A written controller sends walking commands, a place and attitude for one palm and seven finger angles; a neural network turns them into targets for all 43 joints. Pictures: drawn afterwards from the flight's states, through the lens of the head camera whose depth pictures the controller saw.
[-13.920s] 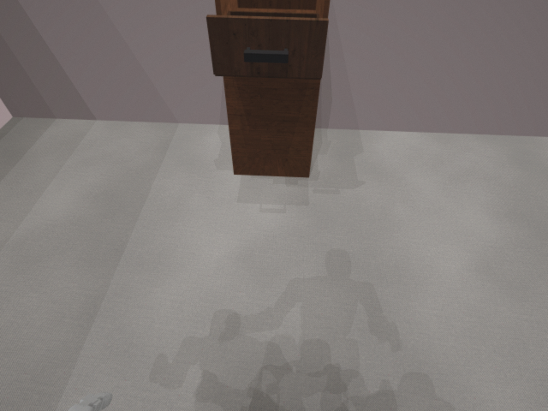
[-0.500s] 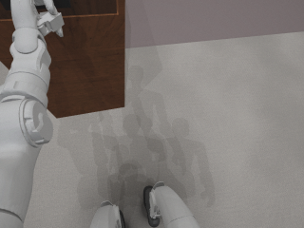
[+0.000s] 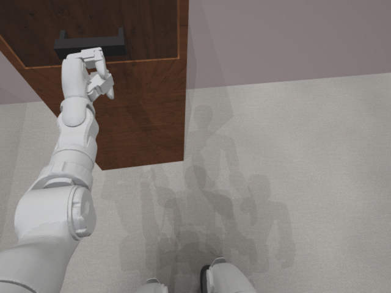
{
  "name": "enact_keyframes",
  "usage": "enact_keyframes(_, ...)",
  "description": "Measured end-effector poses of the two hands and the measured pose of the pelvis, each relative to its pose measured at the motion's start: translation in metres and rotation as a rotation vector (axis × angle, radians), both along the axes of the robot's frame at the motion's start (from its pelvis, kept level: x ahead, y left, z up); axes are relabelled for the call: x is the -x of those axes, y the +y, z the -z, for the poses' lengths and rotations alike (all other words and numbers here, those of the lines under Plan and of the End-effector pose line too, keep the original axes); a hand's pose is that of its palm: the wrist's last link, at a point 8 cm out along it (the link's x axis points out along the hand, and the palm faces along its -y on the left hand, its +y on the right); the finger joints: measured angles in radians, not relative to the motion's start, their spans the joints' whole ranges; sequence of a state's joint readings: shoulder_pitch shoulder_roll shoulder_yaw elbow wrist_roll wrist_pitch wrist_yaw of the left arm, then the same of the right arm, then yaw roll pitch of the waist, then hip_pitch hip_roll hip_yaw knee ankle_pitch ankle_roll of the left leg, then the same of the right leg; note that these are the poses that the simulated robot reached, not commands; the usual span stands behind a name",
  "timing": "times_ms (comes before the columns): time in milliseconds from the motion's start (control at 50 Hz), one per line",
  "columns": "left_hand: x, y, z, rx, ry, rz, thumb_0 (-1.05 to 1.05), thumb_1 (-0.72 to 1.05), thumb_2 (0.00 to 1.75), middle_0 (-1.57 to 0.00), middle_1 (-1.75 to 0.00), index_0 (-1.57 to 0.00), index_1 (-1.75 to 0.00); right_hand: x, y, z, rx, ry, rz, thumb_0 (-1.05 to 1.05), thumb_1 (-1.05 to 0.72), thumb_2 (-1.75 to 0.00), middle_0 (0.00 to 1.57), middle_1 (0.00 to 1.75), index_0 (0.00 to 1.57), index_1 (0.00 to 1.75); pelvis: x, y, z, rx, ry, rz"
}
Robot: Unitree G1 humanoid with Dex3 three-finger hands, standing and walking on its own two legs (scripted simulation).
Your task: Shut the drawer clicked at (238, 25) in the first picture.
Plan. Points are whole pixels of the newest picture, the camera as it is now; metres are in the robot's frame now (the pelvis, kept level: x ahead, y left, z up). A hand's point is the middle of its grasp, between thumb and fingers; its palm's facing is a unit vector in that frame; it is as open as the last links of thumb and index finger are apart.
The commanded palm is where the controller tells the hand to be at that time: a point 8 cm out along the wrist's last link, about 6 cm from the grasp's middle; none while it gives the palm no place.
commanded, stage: draw the hand back to the body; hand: left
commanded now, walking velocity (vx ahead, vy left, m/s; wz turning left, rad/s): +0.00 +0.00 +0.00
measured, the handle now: (92, 40) +0.63 +0.16 +0.08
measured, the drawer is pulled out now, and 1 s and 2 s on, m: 0.00 0.00 0.00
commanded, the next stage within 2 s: step back with the hand held close in 1.36 s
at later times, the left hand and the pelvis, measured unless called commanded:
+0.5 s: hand (55, 139) +0.36 +0.17 +0.14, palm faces +0.04 -1.00 -0.03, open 3.3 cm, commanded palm +0.32 +0.22 +0.15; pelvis +0.00 +0.00 +0.03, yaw +1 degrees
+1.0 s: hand out of the picture +0.21 +0.23 +0.20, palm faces +0.33 -0.89 -0.31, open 3.2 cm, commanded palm +0.16 +0.27 +0.21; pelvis -0.02 +0.01 +0.05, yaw +1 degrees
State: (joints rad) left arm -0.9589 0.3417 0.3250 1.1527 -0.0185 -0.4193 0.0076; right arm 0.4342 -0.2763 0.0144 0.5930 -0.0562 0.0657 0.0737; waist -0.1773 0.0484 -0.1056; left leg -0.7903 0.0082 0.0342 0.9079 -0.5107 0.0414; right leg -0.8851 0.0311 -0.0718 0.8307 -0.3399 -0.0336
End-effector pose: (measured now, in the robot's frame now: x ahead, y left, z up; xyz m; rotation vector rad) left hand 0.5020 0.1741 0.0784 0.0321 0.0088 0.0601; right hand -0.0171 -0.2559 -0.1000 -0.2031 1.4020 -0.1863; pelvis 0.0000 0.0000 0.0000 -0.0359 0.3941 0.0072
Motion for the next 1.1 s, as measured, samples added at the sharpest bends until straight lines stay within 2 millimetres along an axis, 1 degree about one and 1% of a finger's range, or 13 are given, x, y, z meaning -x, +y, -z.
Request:
enact_keyframes(80, 0.008, 0.002, -0.010, 0.001, -0.036, 0.011, 0.01, 0.90, 0.90, -1.39, -1.60, -1.40, -1.60, -0.018, -0.003, 0.000, -0.006, -0.038, -0.002, 0.00, -0.91, -0.90, 0.20, 0.30, 0.20, 0.30, -0.005, -0.001, -0.004, -0.005, -0.006, 0.009)
enact_keyframes(140, 0.024, 0.009, -0.016, -0.007, -0.036, 0.008, 0.01, 0.90, 0.90, -1.39, -1.60, -1.40, -1.60, -0.032, -0.001, -0.003, -0.027, -0.090, 0.009, 0.00, -0.91, -0.90, 0.20, 0.30, 0.20, 0.30, -0.010, -0.002, -0.010, -0.018, -0.022, 0.026)
enact_keyframes(220, 0.054, 0.023, -0.022, -0.008, -0.012, -0.006, 0.01, 0.90, 0.90, -1.39, -1.60, -1.40, -1.60, -0.055, 0.002, -0.008, -0.057, -0.172, 0.003, 0.00, -0.91, -0.90, 0.20, 0.30, 0.20, 0.30, -0.015, -0.002, -0.018, -0.020, -0.071, 0.037)
enact_keyframes(300, 0.087, 0.035, -0.035, 0.001, -0.044, -0.006, 0.01, 0.90, 0.90, -1.39, -1.60, -1.40, -1.60, -0.082, 0.004, -0.013, -0.057, -0.265, -0.028, 0.00, -0.91, -0.90, 0.20, 0.30, 0.20, 0.30, -0.014, -0.003, -0.022, -0.011, -0.129, 0.023)
enact_keyframes(380, 0.119, 0.040, -0.049, 0.006, -0.078, 0.018, 0.01, 0.90, 0.90, -1.39, -1.60, -1.40, -1.60, -0.113, 0.006, -0.023, -0.048, -0.373, -0.070, 0.01, -0.91, -0.90, 0.20, 0.30, 0.20, 0.30, -0.010, -0.002, -0.027, -0.012, -0.182, 0.008)
enact_keyframes(500, 0.163, 0.052, -0.059, 0.000, -0.045, 0.024, 0.01, 0.90, 0.90, -1.40, -1.60, -1.40, -1.60, -0.151, 0.015, -0.043, -0.044, -0.549, -0.125, 0.01, -0.91, -0.90, 0.20, 0.30, 0.20, 0.30, 0.003, 0.000, -0.032, -0.018, -0.257, -0.005)
enact_keyframes(600, 0.203, 0.055, -0.083, -0.143, -0.080, -0.021, 0.01, 0.90, 0.90, -1.40, -1.60, -1.40, -1.60, -0.172, 0.027, -0.061, -0.046, -0.651, -0.152, 0.01, -0.91, -0.90, 0.20, 0.30, 0.20, 0.30, 0.012, 0.003, -0.039, -0.028, -0.331, -0.004)
enact_keyframes(660, 0.225, 0.060, -0.093, -0.179, -0.098, -0.060, 0.01, 0.90, 0.90, -1.40, -1.60, -1.40, -1.60, -0.179, 0.036, -0.070, -0.051, -0.681, -0.175, 0.01, -0.90, -0.90, 0.20, 0.30, 0.20, 0.30, 0.016, 0.003, -0.044, -0.030, -0.368, -0.007)
enact_keyframes(720, 0.247, 0.067, -0.098, -0.198, -0.102, -0.103, 0.01, 0.90, 0.90, -1.40, -1.60, -1.40, -1.60, -0.183, 0.044, -0.075, -0.059, -0.697, -0.195, 0.01, -0.90, -0.90, 0.20, 0.30, 0.20, 0.30, 0.018, 0.004, -0.047, -0.031, -0.401, -0.010)
enact_keyframes(800, 0.273, 0.077, -0.103, -0.225, -0.097, -0.152, 0.01, 0.90, 0.90, -1.40, -1.60, -1.40, -1.60, -0.184, 0.053, -0.078, -0.069, -0.705, -0.222, 0.01, -0.90, -0.90, 0.20, 0.30, 0.21, 0.30, 0.020, 0.004, -0.051, -0.031, -0.436, -0.016)
enact_keyframes(860, 0.291, 0.084, -0.111, -0.252, -0.108, -0.186, 0.01, 0.90, 0.90, -1.40, -1.60, -1.40, -1.60, -0.182, 0.057, -0.078, -0.075, -0.703, -0.235, 0.01, -0.90, -0.90, 0.21, 0.30, 0.21, 0.30, 0.019, 0.005, -0.053, -0.030, -0.453, -0.017)
enact_keyframes(1000, 0.330, 0.097, -0.134, -0.322, -0.161, -0.253, 0.01, 0.90, 0.90, -1.40, -1.60, -1.40, -1.60, -0.178, 0.059, -0.073, -0.086, -0.692, -0.253, 0.01, -0.90, -0.90, 0.21, 0.30, 0.21, 0.30, 0.016, 0.006, -0.055, -0.029, -0.476, -0.021)
enact_keyframes(1100, 0.356, 0.105, -0.141, -0.368, -0.161, -0.298, 0.01, 0.90, 0.90, -1.40, -1.60, -1.40, -1.60, -0.179, 0.055, -0.073, -0.078, -0.694, -0.252, 0.01, -0.90, -0.90, 0.21, 0.30, 0.21, 0.30, 0.013, 0.005, -0.055, -0.027, -0.481, -0.021)
